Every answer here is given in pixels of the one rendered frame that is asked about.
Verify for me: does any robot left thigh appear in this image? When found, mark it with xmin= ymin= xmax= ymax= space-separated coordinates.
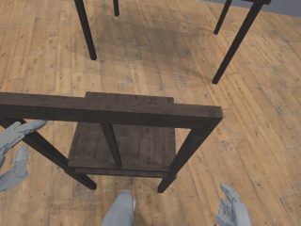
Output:
xmin=101 ymin=193 xmax=136 ymax=226

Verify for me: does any chair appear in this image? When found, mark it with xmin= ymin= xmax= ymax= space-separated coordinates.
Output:
xmin=0 ymin=91 xmax=223 ymax=193

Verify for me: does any robot left hand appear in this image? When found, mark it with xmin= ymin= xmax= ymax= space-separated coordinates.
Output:
xmin=0 ymin=120 xmax=48 ymax=192

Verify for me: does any left robot shin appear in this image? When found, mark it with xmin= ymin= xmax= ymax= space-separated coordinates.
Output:
xmin=119 ymin=190 xmax=132 ymax=196

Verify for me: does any robot right hand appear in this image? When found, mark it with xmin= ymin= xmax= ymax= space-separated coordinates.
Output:
xmin=215 ymin=183 xmax=253 ymax=226

